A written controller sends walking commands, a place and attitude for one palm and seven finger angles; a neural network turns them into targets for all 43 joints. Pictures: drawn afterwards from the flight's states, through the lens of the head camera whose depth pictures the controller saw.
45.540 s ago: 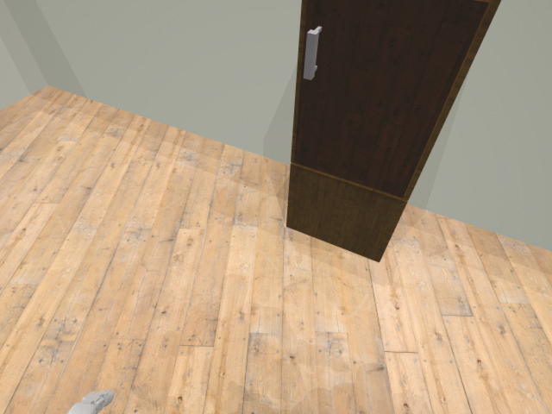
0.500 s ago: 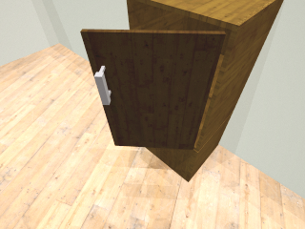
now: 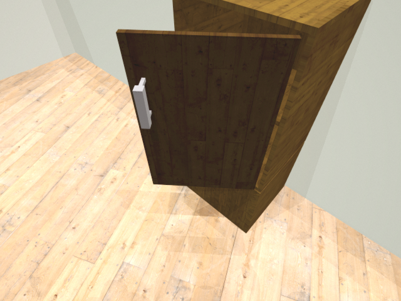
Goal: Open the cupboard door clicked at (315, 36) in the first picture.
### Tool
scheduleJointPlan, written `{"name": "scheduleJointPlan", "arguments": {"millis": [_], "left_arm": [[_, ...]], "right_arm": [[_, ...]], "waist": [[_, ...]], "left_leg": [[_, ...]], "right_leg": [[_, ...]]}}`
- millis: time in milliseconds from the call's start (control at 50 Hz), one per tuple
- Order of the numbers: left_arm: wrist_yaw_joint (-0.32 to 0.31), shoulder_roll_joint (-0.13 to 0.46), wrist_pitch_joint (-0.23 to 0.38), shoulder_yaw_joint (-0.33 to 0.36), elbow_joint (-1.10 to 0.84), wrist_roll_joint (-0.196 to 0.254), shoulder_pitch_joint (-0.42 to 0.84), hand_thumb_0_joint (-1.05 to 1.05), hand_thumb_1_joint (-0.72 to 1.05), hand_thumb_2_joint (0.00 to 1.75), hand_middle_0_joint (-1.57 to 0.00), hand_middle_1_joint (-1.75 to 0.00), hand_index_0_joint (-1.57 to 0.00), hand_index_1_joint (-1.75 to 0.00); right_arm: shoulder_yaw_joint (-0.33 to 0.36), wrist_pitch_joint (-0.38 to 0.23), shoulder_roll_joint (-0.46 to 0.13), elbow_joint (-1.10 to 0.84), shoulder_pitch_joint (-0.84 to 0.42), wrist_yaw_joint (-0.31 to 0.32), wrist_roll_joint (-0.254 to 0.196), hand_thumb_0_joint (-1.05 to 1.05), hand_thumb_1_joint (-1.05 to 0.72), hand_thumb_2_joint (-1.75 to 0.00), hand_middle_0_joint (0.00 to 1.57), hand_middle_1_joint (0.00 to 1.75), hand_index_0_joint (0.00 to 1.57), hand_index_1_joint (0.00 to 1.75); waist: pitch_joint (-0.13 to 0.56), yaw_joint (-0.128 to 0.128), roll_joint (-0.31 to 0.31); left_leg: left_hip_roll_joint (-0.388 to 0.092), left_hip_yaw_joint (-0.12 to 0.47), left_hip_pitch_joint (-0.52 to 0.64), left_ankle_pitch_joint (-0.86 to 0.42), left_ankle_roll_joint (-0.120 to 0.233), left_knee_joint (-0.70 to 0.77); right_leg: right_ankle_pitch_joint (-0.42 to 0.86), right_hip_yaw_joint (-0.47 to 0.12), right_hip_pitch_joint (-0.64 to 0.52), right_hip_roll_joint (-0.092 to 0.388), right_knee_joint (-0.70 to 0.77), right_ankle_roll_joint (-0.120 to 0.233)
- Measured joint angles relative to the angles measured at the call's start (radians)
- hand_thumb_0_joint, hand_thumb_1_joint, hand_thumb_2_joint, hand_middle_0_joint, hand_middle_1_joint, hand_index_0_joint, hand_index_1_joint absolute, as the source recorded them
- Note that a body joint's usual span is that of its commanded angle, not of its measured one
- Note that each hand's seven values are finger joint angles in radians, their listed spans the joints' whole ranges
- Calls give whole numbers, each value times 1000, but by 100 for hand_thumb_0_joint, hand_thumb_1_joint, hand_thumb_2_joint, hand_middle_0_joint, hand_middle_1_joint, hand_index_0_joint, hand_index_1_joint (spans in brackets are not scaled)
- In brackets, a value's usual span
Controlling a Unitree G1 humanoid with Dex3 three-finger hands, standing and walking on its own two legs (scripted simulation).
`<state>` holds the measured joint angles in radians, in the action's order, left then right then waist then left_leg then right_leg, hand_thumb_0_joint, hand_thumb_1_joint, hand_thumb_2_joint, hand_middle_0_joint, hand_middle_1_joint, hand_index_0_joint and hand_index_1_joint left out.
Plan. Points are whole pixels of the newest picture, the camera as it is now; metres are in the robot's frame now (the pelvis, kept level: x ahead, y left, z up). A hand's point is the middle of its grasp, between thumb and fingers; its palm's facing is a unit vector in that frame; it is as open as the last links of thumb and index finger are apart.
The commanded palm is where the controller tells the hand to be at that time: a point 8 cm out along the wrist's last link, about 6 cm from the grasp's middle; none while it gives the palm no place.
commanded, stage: come to a stop and stand still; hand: left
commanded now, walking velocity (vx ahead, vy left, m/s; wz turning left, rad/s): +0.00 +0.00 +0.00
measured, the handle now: (144, 103) +0.57 +0.17 +0.08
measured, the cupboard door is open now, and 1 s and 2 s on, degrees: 39 39 39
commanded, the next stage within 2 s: look again from close up in 0.94 s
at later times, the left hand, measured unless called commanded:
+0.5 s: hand out of the picture +0.02 +0.20 -0.17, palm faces +0.00 -0.99 -0.17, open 7.4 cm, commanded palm none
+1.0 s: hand out of the picture +0.04 +0.21 -0.18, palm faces +0.00 -0.98 -0.18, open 7.4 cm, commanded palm none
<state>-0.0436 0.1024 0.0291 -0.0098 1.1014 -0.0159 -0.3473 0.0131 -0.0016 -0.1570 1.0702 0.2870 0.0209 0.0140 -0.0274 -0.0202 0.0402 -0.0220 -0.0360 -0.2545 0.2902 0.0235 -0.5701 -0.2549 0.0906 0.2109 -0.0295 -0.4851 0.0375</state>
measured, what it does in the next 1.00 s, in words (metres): shifts its weight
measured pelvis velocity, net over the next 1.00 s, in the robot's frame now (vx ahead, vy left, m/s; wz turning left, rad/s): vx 0.03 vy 0.04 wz -0.02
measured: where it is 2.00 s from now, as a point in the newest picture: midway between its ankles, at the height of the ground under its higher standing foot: outside the picture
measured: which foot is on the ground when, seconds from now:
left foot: down 0.00-1.00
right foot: down 0.00-1.00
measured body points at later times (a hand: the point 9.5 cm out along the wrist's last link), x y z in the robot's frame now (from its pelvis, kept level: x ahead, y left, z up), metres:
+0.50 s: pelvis +0.02 +0.03 +0.01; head +0.03 +0.04 +0.45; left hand +0.02 +0.25 -0.16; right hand +0.02 -0.19 -0.15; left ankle +0.01 +0.10 -0.73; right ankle +0.01 -0.10 -0.73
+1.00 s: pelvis +0.03 +0.04 +0.01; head +0.05 +0.06 +0.45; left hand +0.05 +0.27 -0.16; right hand +0.05 -0.19 -0.15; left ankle +0.01 +0.10 -0.73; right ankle +0.01 -0.10 -0.73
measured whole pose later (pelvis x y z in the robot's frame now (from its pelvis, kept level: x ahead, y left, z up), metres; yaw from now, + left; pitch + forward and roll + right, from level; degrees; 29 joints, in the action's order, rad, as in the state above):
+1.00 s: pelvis +0.03 +0.04 +0.01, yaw -1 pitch -1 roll +0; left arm -0.04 0.17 0.00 -0.01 1.10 -0.01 -0.27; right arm -0.01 -0.03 -0.16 1.13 0.24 0.04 0.01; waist -0.04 0.00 -0.03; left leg 0.07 -0.09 -0.14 0.28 0.09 -0.42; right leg -0.28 0.04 0.16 0.05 -0.44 -0.04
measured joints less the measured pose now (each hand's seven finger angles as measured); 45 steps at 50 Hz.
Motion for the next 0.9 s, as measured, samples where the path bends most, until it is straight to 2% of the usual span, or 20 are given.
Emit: {"name": "scheduleJointPlan", "arguments": {"millis": [120,280,640,900], "left_arm": [[5,34,-14,7,-26,1,23,0,91,90,-20,-30,-20,-30],[8,60,-13,8,-45,0,49,0,91,90,-20,-30,-19,-30],[9,53,-20,-4,-4,3,60,0,91,90,-20,-30,-19,-30],[6,64,-25,1,0,3,75,0,91,90,-20,-30,-19,-30]], "right_arm": [[-15,-11,12,-2,33,2,4,2,-93,-89,19,30,20,29],[-26,-17,17,16,33,0,2,1,-92,-89,20,30,20,29],[-26,-33,-2,40,-37,12,-6,1,-91,-89,20,30,20,29],[-26,-34,-2,53,-49,18,-6,1,-92,-89,20,30,20,29]], "waist": [[27,10,-24],[23,17,-38],[1,26,-68],[-7,26,-68]], "left_leg": [[38,-24,17,-21,26,51],[67,-36,34,-48,45,108],[76,-47,81,-25,59,129],[85,-51,105,-15,66,142]], "right_leg": [[-1,-23,15,38,-13,-25],[7,-36,17,65,4,-44],[-6,-48,-30,72,34,-64],[-18,-54,-50,80,40,-74]]}}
